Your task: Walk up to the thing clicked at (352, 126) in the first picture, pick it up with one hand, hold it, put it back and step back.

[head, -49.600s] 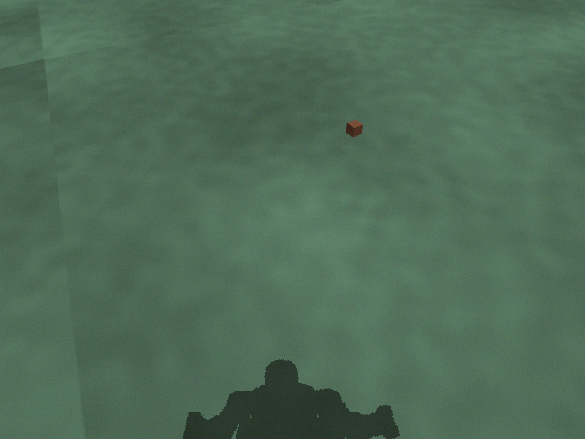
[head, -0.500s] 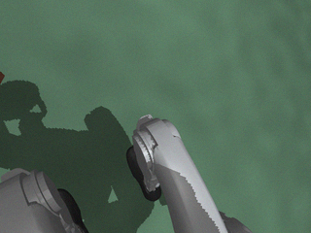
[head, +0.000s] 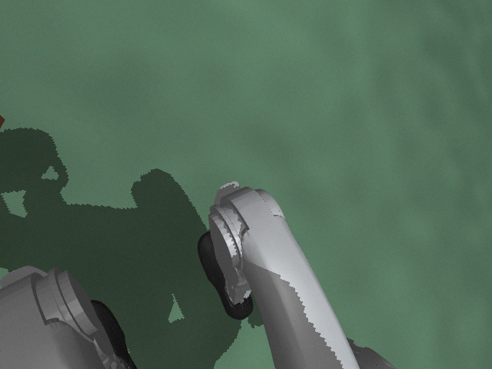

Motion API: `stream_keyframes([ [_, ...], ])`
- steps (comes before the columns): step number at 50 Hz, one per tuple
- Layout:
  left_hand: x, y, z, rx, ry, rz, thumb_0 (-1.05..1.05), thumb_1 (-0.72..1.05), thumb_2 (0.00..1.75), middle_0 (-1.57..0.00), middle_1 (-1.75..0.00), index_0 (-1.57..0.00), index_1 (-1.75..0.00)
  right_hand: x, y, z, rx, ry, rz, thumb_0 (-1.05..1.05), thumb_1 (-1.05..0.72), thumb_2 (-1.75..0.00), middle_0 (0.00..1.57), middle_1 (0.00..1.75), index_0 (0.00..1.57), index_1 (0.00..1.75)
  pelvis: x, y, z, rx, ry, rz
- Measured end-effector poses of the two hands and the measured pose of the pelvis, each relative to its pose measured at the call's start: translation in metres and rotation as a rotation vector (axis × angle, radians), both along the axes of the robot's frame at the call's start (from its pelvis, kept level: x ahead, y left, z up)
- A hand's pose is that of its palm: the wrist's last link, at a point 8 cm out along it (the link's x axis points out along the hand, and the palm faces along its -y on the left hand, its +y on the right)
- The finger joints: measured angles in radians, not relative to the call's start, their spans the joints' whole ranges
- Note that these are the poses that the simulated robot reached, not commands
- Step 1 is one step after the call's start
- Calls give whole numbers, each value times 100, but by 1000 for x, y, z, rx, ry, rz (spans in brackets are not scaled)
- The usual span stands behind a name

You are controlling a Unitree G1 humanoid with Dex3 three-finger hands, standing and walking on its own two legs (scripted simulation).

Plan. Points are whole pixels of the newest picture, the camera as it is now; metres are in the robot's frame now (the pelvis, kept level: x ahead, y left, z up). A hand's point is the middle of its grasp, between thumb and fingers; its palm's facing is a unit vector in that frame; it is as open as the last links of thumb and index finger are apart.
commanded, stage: rise first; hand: left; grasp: from above
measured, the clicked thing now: out of the picture +0.56 +0.24 -0.30
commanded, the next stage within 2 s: approach in 1.16 s
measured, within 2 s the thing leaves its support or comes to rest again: neither
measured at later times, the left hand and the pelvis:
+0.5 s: hand out of the picture +0.52 +0.28 -0.18, palm faces -0.28 -0.33 -0.90, open 11.8 cm; pelvis +0.00 +0.00 +0.00, yaw +0 degrees
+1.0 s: hand out of the picture +0.51 +0.28 -0.19, palm faces -0.28 -0.33 -0.90, open 11.8 cm; pelvis +0.00 +0.00 +0.00, yaw +0 degrees
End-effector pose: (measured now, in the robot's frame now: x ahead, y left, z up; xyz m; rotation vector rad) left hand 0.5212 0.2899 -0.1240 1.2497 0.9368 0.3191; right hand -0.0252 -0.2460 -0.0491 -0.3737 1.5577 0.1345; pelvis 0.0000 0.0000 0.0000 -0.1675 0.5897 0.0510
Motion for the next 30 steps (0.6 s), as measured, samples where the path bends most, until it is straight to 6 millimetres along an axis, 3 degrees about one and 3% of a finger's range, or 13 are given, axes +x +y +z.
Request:
stream_keyframes([
  [16,6,-6,8,14,-21,-12,0,-19,73,-44,-74,-43,-75,-7,-4,0,10,16,-13,0,-91,-90,20,30,20,30,0,-2,1,6,4,-2],
  [30,-2,-8,-2,-5,-20,-19,0,-18,70,-45,-72,-44,-72,-8,-2,3,11,11,0,0,-91,-90,20,30,20,30,-3,-2,2,6,-9,-1],
])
